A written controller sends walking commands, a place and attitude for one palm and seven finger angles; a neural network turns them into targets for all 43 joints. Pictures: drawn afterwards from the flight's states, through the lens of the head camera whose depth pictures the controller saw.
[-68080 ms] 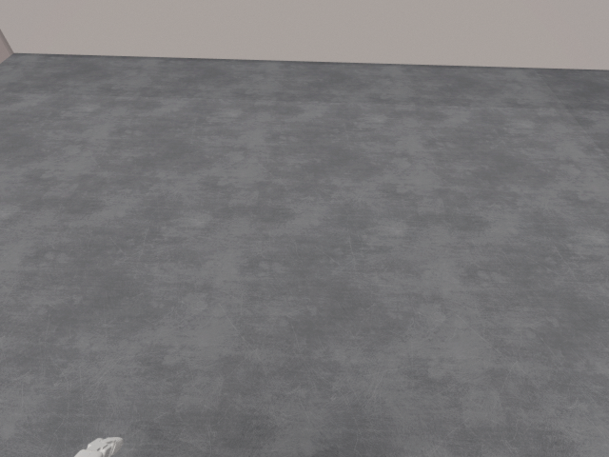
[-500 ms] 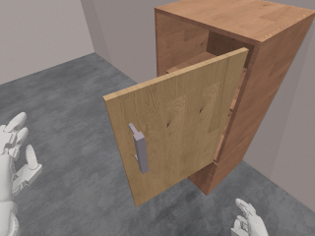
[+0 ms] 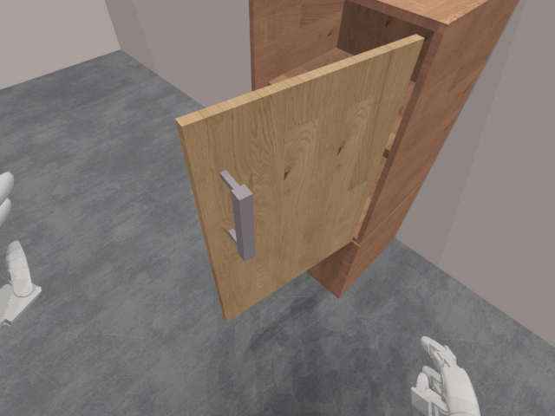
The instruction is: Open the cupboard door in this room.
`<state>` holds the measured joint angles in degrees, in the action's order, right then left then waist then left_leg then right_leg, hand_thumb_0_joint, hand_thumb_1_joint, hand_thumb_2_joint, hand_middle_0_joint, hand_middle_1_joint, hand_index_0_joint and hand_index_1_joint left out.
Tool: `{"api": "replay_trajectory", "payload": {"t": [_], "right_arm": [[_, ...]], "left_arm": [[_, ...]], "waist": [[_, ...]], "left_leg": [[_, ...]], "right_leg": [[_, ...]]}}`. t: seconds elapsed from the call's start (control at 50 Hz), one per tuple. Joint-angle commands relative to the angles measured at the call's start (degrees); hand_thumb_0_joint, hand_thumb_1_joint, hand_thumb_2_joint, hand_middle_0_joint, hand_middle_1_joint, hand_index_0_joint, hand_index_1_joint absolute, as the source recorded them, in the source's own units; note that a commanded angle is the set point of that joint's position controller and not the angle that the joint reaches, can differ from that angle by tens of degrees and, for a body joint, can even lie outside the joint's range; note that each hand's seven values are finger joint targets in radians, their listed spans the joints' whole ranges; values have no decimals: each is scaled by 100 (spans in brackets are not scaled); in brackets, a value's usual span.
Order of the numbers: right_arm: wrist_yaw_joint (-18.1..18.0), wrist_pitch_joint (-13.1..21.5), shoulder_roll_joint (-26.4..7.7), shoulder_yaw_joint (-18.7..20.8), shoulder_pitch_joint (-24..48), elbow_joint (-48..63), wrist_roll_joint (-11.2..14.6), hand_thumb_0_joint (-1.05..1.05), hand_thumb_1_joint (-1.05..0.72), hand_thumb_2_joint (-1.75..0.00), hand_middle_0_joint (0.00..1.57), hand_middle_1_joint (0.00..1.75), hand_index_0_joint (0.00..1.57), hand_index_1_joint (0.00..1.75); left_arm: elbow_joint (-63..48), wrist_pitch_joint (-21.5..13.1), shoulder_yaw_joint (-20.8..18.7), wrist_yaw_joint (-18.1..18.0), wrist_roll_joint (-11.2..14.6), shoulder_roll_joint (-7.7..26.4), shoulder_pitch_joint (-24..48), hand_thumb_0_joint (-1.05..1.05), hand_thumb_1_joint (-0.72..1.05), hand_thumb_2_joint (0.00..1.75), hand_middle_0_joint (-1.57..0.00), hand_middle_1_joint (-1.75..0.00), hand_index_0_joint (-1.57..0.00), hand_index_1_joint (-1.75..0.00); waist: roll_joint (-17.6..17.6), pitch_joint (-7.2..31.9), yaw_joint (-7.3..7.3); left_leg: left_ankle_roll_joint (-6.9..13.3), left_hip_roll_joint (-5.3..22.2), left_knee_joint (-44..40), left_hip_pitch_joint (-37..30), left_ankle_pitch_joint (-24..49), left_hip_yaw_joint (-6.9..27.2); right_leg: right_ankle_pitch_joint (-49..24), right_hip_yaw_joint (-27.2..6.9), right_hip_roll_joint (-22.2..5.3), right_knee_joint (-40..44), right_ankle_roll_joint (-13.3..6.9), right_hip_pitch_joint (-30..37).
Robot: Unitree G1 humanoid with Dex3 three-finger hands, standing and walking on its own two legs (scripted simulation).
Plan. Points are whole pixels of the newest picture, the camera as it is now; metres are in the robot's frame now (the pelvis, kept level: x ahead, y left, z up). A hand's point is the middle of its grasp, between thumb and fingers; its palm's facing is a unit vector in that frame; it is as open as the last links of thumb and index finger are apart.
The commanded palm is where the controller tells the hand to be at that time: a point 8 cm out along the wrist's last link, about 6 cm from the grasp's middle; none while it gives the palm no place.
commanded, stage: step back with the hand held close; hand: left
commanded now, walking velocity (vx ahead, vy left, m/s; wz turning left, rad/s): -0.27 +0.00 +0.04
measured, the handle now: (237, 218) +0.38 +0.09 +0.07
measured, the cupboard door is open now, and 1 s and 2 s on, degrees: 80 80 80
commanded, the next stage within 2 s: stop stepping back and stand still in 0.72 s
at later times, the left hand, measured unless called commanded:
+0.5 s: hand out of the picture +0.12 +0.26 +0.17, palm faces +0.52 -0.70 -0.48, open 7.4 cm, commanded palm +0.05 +0.30 +0.18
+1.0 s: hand out of the picture +0.02 +0.24 +0.18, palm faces +0.44 -0.80 -0.41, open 7.4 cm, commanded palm -0.05 +0.28 +0.18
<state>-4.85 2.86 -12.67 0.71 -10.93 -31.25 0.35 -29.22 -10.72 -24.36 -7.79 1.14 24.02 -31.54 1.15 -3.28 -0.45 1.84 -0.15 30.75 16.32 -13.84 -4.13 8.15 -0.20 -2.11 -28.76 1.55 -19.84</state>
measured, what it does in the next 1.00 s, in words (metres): walks backwards: right foot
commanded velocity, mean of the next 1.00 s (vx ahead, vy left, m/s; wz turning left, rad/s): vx -0.24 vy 0.02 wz -0.04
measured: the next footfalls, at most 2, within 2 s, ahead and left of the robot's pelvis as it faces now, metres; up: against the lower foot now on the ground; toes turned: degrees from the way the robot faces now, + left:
right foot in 0.86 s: -0.21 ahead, -0.10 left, +0.00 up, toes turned -4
left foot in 1.02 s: -0.12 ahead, +0.09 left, +0.00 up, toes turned +2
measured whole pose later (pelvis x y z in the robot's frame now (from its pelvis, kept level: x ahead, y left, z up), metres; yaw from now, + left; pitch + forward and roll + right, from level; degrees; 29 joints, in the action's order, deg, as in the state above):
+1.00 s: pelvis -0.19 -0.02 +0.00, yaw +0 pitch +1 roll +1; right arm -3.7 8.1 -9.4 -2.1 -10.5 -36.6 0.0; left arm -31.0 -13.2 -23.7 -8.0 1.6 22.7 -28.3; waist 3.8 -0.4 -1.8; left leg -1.1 -0.1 41.4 25.2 -15.9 -3.5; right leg 20.5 -4.1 -1.5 -31.7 1.6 -12.3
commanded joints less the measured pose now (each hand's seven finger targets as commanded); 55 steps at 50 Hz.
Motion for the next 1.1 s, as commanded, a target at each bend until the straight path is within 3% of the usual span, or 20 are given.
{"api": "replay_trajectory", "payload": {"t": [0.0,0.18,0.3,0.38,0.44,0.5,0.54,0.58,0.6,0.62,0.66,0.76,0.78,0.82,0.84,0.88,0.92,0.96,1.0,1.08], "right_arm": [[-51,409,-798,268,470,921,-6,0,-90,-90,20,30,20,30],[-40,610,-756,215,273,763,-47,0,-90,-90,20,30,20,30],[-50,723,-756,267,355,785,-18,0,-90,-90,20,30,20,30],[-4,735,-794,320,334,787,-62,0,-90,-90,20,30,20,30],[99,637,-608,290,162,555,-73,0,-90,-90,20,30,20,30],[130,493,-569,279,202,391,-51,0,-90,-90,20,30,20,30],[75,445,-644,293,203,490,-31,0,-90,-90,20,30,20,30],[-3,581,-846,336,465,706,-108,0,-90,-90,20,30,20,30],[-50,712,-622,396,436,617,-116,0,-90,-90,20,30,20,30],[-5,862,-540,481,416,471,-88,0,-90,-90,20,30,20,30],[145,993,-665,595,599,327,13,0,-90,-90,20,30,20,30],[190,987,-567,351,455,229,2,0,-90,-90,20,30,20,30],[196,958,-576,344,496,199,-32,0,-90,-90,20,30,20,30],[208,922,-386,312,417,119,9,0,-90,-90,20,30,20,30],[203,939,-440,235,557,158,-132,0,-90,-90,20,30,20,30],[131,892,-348,125,422,265,-2,0,-90,-90,20,30,20,30],[-23,844,-323,50,599,403,2,0,-90,-90,20,30,20,30],[-74,823,-425,19,381,340,-9,0,-90,-90,20,30,20,30],[-60,922,-691,169,293,477,9,0,-90,-90,20,30,20,30],[56,1041,-548,126,222,394,-137,0,-90,-90,20,30,20,30]], "left_arm": [[-1174,-465,-835,-193,-111,918,187,0,90,90,-20,-30,-20,-30],[-1326,-631,-760,-278,-108,910,589,0,90,90,-20,-30,-20,-30],[-1039,-702,-1049,-275,-171,950,241,0,90,90,-20,-30,-20,-30],[-1119,-805,-1091,-189,-257,972,552,0,90,90,-20,-30,-20,-30],[-1207,-740,-941,-214,-106,1013,603,0,90,90,-20,-30,-20,-30],[-1313,-712,-983,-309,-43,1167,609,0,90,90,-20,-30,-20,-30],[-1442,-736,-977,-308,-6,1106,432,0,90,90,-20,-30,-20,-30],[-1827,-828,-1174,-334,-6,1017,454,0,90,90,-20,-30,-20,-30],[-2129,-853,-1447,-387,-62,1517,816,0,90,90,-20,-30,-20,-30],[-2356,-889,-1419,-371,18,1477,970,0,90,90,-20,-30,-20,-30],[-1475,-703,-1255,-359,183,1113,209,0,90,90,-20,-30,-20,-30],[-1324,-608,-664,-233,259,832,755,0,90,90,-20,-30,-20,-30],[-1193,-609,-628,-174,268,839,852,0,90,90,-20,-30,-20,-30],[-1344,-773,-598,-118,123,1209,1141,0,90,90,-20,-30,-20,-30],[-1620,-882,-943,-213,27,1739,1393,0,90,90,-20,-30,-20,-30],[-1146,-628,-623,-139,37,1172,1235,0,90,90,-20,-30,-20,-30],[-1047,-468,-808,-174,44,1104,698,0,90,90,-20,-30,-20,-30],[-1121,-409,-778,-170,90,939,364,0,90,90,-20,-30,-20,-30],[-1408,-471,-896,-183,103,1167,137,0,90,90,-20,-30,-20,-30],[-1667,-514,-950,-158,128,1199,-82,0,90,90,-20,-30,-20,-30]], "waist": [[-762,640,-29],[-291,484,100],[-826,795,-10],[-369,341,60],[884,589,126],[762,870,195],[62,764,222],[-2368,759,158],[-2065,922,154],[-1171,1108,107],[-1286,1313,-43],[-1450,855,30],[-1291,695,-9],[793,452,2],[879,403,-92],[1292,774,-2],[1059,851,42],[-168,1127,176],[-1179,1394,12],[-1617,1150,116]], "left_leg": [[321,763,-1296,2089,-1767,896],[146,421,-480,1364,-2016,863],[445,1059,-1334,2578,-2302,1327],[423,600,-413,3130,-3123,920],[-16,55,1174,1091,-1824,577],[-98,-51,1532,-174,-1257,392],[107,326,541,-80,-1829,920],[883,2048,-2115,2707,-3719,2905],[1015,2426,-2464,2706,-2843,3273],[914,2286,-2005,1811,-1817,2714],[627,1932,-1511,1126,-1575,1496],[41,1636,-2098,819,-1673,970],[-216,1454,-1612,811,-1575,703],[-677,214,2011,1,-676,21],[-606,97,3281,731,-1107,228],[-434,109,3218,1384,-913,521],[-266,168,1421,611,-733,304],[-194,-1,-691,-446,766,76],[37,1198,-1022,-1429,2666,1312],[279,1540,-1694,-875,1562,1918]], "right_leg": [[-222,-295,32,-565,-84,1826],[1571,-723,-294,341,-267,238],[53,-257,288,-1241,-48,1795],[786,-1299,-37,-596,-242,1337],[1563,-2068,-923,826,-693,-644],[1609,-1641,-1091,1042,-698,-1480],[2166,-1067,-576,323,-396,-1735],[1886,-45,748,-3399,35,255],[2105,-317,787,-5099,15,314],[2144,-556,756,-5342,-17,-221],[2152,-172,696,-5078,-16,-233],[2740,532,646,-1424,-272,635],[2687,349,486,-181,-417,643],[2613,-2827,-1676,2303,-1316,-1222],[273,-2895,-2158,2125,-1481,-1013],[-2149,-1599,-1371,871,-1017,542],[-2612,-942,-1105,296,-861,715],[-1811,-482,-556,-146,-405,861],[899,-73,87,-695,-67,241],[1858,-69,288,-1675,-50,121]]}}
